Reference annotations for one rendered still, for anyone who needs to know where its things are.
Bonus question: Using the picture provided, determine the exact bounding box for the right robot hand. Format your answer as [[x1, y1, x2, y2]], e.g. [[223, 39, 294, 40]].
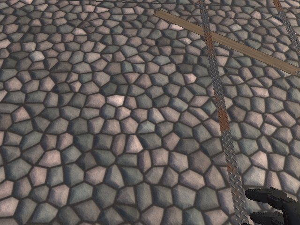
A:
[[241, 187, 300, 225]]

